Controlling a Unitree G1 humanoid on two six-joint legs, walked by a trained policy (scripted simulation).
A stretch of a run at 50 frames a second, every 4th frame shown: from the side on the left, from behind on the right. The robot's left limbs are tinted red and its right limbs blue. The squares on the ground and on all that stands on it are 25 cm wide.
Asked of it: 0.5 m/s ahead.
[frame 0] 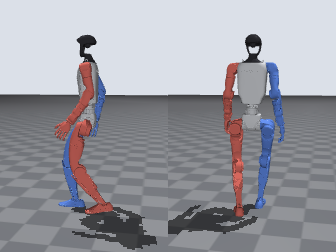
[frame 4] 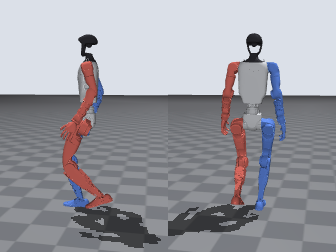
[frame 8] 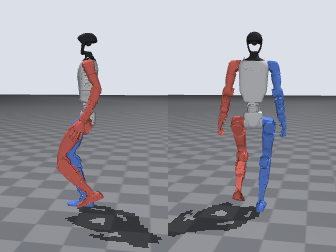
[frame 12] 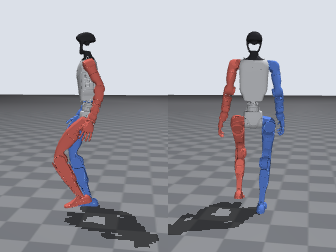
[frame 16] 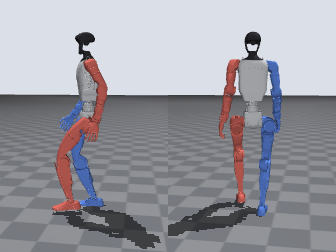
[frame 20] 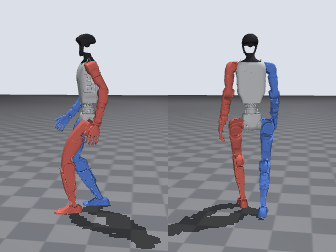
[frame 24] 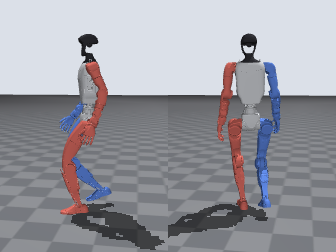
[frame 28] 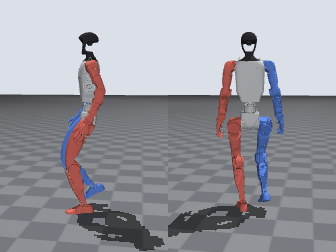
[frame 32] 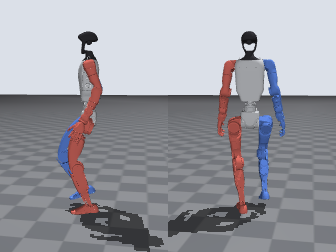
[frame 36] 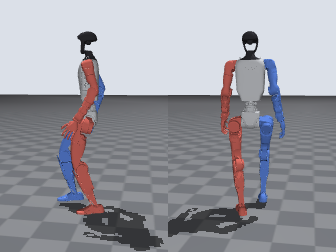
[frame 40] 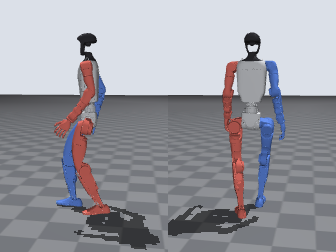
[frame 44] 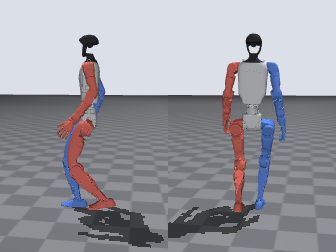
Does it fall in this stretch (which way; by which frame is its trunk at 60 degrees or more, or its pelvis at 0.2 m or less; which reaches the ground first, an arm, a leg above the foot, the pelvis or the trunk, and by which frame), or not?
no
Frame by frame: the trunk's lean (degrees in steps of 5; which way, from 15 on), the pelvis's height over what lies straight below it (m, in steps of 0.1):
0: 0, 0.7
4: 0, 0.7
8: 0, 0.8
12: 0, 0.8
16: 5, 0.8
20: 0, 0.8
24: 0, 0.7
28: 0, 0.8
32: 0, 0.8
36: 0, 0.8
40: 0, 0.8
44: 0, 0.7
